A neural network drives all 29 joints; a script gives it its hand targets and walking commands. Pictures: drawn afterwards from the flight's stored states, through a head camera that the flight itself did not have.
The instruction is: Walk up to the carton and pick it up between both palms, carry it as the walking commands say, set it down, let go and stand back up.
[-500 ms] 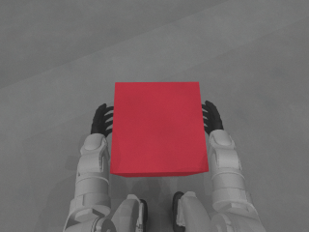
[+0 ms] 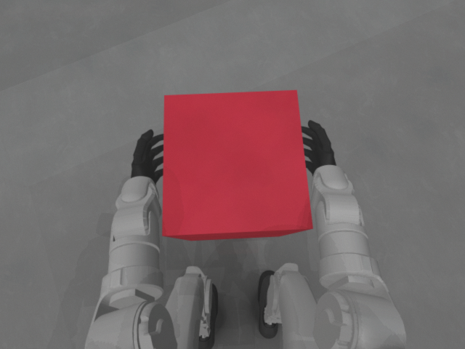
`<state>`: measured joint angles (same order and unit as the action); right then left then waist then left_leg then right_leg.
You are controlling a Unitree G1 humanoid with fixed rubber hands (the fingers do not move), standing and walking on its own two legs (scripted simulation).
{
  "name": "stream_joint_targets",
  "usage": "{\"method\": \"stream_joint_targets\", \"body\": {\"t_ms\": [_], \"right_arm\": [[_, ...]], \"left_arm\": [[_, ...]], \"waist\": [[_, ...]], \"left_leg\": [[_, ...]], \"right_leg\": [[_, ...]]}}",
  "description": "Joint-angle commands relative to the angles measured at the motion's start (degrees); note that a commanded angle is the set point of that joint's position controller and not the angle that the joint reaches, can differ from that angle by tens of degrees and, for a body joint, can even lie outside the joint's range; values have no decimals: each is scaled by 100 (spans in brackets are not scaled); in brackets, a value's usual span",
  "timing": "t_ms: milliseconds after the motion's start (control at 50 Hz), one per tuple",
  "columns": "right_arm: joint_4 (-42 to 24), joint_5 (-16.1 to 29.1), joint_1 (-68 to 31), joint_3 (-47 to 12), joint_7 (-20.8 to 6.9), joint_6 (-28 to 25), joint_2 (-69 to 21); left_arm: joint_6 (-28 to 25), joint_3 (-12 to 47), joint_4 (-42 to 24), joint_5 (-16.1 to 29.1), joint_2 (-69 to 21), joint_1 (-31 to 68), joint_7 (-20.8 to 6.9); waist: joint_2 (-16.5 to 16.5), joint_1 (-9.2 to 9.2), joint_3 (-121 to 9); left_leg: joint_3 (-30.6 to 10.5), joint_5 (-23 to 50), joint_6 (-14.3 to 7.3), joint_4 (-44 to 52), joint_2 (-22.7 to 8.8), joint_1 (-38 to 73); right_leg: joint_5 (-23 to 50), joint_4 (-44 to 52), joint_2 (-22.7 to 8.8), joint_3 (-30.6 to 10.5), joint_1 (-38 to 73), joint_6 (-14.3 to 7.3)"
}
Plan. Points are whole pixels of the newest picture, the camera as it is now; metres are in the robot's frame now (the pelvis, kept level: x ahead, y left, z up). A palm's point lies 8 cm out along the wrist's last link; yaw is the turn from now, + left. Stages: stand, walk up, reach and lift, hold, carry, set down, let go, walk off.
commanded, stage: set down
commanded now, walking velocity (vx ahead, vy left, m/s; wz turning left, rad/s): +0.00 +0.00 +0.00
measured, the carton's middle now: (233, 180) +0.42 +0.02 -0.15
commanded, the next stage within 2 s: none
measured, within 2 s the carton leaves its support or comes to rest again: neither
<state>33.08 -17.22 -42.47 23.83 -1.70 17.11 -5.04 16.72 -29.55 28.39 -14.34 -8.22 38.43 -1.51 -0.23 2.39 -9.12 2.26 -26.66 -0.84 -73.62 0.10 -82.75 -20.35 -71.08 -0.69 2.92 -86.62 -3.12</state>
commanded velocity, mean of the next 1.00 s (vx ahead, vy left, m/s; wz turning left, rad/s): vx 0.00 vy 0.00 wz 0.00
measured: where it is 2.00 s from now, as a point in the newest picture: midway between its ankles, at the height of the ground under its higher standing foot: (237, 322)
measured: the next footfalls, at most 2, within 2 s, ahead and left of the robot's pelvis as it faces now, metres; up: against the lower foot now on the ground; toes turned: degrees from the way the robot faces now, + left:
none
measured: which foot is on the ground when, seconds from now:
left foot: down 0.00-1.00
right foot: down 0.00-1.00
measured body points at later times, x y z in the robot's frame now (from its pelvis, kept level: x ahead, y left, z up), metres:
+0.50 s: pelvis -0.02 +0.00 -0.08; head +0.23 -0.01 +0.30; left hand +0.44 +0.17 -0.16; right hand +0.47 -0.13 -0.16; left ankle +0.05 +0.11 -0.60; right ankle +0.10 -0.09 -0.60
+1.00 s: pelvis -0.03 +0.00 -0.15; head +0.26 -0.01 +0.19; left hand +0.46 +0.17 -0.24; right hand +0.49 -0.13 -0.25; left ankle +0.05 +0.11 -0.60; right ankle +0.09 -0.09 -0.60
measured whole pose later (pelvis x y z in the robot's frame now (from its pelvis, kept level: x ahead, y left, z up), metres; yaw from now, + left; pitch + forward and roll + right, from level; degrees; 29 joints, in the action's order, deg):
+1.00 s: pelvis -0.03 +0.00 -0.15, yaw +2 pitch +45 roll +2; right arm 41.3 -13.4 -62.7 23.4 0.7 18.6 3.0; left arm 17.9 -30.2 34.8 -9.4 -2.3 57.5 3.1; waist -0.8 1.4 -6.1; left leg 2.0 -32.6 -0.4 -103.3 2.0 -116.2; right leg -25.6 -100.6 0.0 1.3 -120.5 -2.8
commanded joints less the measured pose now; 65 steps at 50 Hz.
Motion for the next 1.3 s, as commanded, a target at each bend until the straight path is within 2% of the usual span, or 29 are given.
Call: {"method": "stream_joint_targets", "body": {"t_ms": [0,380,460,540,940,1280], "right_arm": [[538,629,-2761,-3031,-925,-50,-5428],[932,752,-3741,-2721,-778,89,-5203],[1005,747,-4007,-2581,-791,106,-5041],[1002,801,-4074,-2616,-820,96,-5020],[1128,982,-4922,-2590,-798,105,-4606],[1169,1234,-5506,-2760,-770,22,-4268]], "left_arm": [[-37,3383,442,737,-5120,3289,-1238],[75,3160,682,950,-4937,4297,-1059],[107,3101,777,942,-4941,4610,-1003],[103,3138,725,1021,-4963,4664,-949],[74,3061,754,1209,-4577,5623,-848],[-3,3120,733,1435,-4232,6231,-840]], "waist": [[274,53,-4549],[311,41,-5075],[248,-53,-5057],[220,-28,-5264],[287,-73,-5424],[352,-84,-5508]], "left_leg": [[-364,1228,107,541,814,678],[-211,786,166,-573,886,-671],[-203,559,187,-713,891,-771],[-203,946,218,-972,904,-714],[-79,739,231,-1892,917,-1627],[30,721,221,-2667,879,-2375]], "right_leg": [[1370,191,791,-795,3703,212],[903,-966,873,-668,2537,233],[666,-1176,889,-567,2132,211],[963,-1411,917,-538,1948,207],[840,-2365,891,-430,1194,213],[1015,-3135,820,-421,864,216]]}}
